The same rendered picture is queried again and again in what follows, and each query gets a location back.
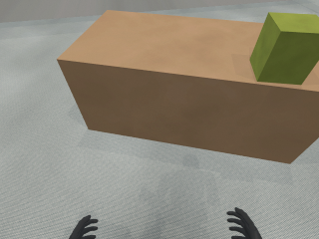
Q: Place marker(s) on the robot left hand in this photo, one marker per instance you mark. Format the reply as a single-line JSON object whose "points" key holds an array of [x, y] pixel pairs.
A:
{"points": [[80, 229]]}

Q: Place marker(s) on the pedestal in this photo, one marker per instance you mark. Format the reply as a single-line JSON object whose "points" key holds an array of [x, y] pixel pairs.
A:
{"points": [[188, 81]]}

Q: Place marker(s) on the robot right hand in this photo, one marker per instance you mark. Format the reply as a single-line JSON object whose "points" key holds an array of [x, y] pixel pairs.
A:
{"points": [[248, 228]]}

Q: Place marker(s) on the carton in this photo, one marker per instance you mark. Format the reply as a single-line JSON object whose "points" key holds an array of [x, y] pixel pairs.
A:
{"points": [[287, 48]]}

